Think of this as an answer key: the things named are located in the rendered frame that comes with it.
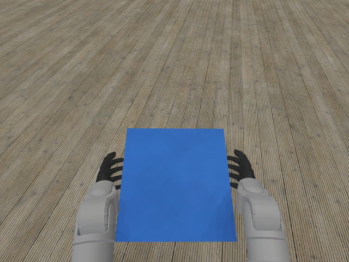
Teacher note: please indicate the carton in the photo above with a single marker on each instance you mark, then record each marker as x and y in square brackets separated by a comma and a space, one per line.
[175, 187]

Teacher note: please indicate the robot right hand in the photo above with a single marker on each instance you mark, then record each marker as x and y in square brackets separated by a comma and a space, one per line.
[244, 169]

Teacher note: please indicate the robot left hand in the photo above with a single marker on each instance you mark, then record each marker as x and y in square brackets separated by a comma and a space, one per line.
[105, 171]

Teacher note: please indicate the right robot forearm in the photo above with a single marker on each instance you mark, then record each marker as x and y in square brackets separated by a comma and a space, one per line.
[263, 223]

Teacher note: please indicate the left robot forearm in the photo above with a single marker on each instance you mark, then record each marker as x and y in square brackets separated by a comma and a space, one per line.
[95, 226]

